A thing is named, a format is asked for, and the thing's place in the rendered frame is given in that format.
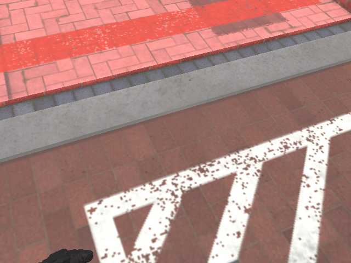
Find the left robot hand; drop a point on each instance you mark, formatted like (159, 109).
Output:
(69, 256)

